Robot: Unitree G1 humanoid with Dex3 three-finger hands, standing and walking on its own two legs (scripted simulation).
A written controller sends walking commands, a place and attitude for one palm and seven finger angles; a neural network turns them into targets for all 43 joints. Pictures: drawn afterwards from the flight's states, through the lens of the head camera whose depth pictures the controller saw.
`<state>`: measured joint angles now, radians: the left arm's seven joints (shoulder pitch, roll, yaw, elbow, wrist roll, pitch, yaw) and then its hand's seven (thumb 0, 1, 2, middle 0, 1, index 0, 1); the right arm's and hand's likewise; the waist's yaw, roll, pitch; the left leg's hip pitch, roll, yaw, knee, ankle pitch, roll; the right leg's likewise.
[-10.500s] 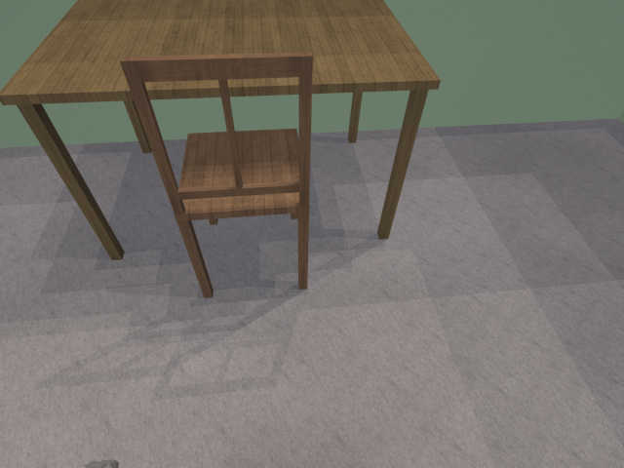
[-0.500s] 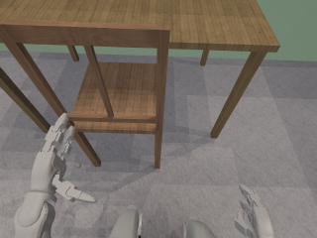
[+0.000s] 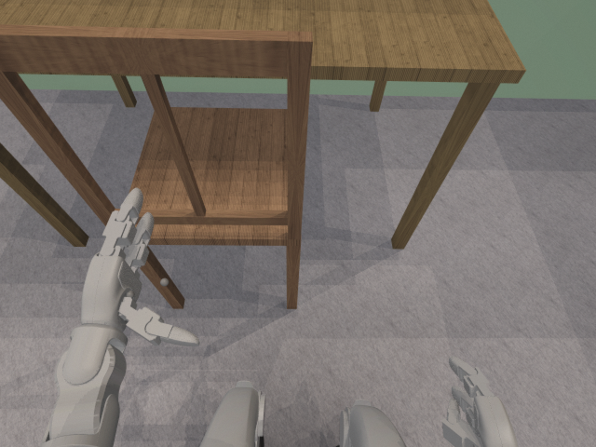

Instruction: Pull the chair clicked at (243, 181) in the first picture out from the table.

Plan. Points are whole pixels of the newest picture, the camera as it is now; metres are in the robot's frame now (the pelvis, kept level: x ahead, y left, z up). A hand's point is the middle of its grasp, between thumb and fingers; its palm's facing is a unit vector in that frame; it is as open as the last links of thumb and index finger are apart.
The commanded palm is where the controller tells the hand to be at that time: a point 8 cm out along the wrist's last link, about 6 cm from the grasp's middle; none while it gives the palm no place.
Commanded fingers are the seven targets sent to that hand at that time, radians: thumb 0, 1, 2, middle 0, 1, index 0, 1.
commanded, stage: aim the fingers beside a spindle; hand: left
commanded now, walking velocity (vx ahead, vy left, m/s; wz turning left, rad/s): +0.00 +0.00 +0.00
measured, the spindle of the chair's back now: (180, 158) +0.52 +0.22 +0.03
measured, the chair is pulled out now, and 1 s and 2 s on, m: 0.00 0.00 0.00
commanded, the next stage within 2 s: push the fingers through the gap in 1.30 s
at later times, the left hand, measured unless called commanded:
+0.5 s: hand (175, 255) +0.35 +0.19 +0.03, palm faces +0.07 -1.00 -0.05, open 16.9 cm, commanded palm +0.33 +0.24 +0.02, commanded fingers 0.00 -0.50 0.30 -0.06 -0.08 -0.06 -0.08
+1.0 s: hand (185, 243) +0.38 +0.19 +0.01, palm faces +0.09 -0.99 -0.06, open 16.9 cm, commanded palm +0.35 +0.23 +0.01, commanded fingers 0.00 -0.50 0.30 -0.06 -0.08 -0.06 -0.08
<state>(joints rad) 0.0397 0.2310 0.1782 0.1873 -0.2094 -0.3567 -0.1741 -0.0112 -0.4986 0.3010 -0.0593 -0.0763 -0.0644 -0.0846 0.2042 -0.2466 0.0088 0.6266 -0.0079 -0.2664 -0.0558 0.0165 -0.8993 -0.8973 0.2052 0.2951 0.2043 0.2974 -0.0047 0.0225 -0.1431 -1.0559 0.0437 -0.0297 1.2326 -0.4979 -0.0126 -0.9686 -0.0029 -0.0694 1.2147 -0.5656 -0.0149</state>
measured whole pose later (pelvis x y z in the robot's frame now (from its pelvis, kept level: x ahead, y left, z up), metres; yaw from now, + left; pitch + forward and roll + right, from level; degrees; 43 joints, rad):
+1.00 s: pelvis -0.01 +0.00 -0.02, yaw -1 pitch +22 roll -1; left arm -0.31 0.26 0.28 0.59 -0.16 -0.44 -0.14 -0.01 -0.50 0.30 -0.06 -0.08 -0.07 -0.08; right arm 0.23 -0.25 0.00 0.67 -0.01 -0.16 -0.04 0.01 -0.90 -0.90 0.20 0.29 0.20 0.30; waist -0.04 0.02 -0.17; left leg -1.19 0.06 -0.01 1.31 -0.50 -0.02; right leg -1.13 0.01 -0.05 1.31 -0.57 -0.02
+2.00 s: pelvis -0.01 +0.00 -0.03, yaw -1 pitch +24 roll -2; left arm -0.55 0.32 0.32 0.82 -0.12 -0.46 -0.14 -0.01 -0.50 0.30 -0.06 -0.08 -0.06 -0.08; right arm 0.25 -0.26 0.00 0.70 -0.02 -0.13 -0.03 0.01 -0.90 -0.90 0.20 0.29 0.20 0.30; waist -0.07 0.02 -0.17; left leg -1.25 0.06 -0.02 1.33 -0.50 -0.02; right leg -1.17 0.01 -0.05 1.32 -0.57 -0.02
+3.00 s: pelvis -0.01 +0.00 -0.03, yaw -3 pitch +27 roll -3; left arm -0.79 0.44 0.41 1.05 -0.06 -0.47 -0.14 -0.01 -0.50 0.30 -0.06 -0.08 -0.06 -0.08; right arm 0.30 -0.26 0.02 0.70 -0.03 -0.06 0.00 0.01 -0.90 -0.90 0.20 0.29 0.20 0.30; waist -0.13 0.03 -0.16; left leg -1.32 0.07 -0.03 1.36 -0.51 -0.01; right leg -1.24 0.03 -0.06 1.33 -0.56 -0.01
